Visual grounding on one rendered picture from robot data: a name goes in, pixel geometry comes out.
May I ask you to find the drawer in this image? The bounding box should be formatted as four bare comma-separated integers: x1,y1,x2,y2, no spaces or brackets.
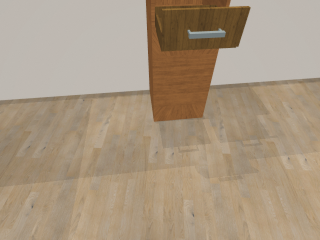
155,4,251,52

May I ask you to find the handle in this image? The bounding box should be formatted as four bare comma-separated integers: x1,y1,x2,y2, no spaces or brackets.
187,28,226,39

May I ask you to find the cabinet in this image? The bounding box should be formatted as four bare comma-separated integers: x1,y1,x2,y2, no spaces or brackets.
146,0,231,122

